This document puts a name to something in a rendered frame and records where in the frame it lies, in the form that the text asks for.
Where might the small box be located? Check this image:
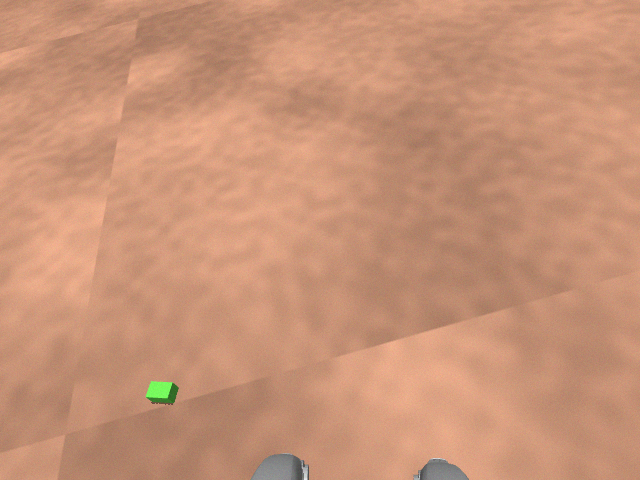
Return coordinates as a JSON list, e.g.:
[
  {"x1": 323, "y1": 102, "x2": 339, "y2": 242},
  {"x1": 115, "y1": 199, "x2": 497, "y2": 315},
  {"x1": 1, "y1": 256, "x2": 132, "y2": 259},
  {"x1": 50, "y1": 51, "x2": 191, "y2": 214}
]
[{"x1": 146, "y1": 381, "x2": 179, "y2": 403}]

